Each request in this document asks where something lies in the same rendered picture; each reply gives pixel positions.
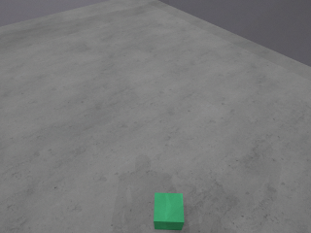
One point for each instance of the carton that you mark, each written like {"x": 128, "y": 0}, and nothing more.
{"x": 169, "y": 211}

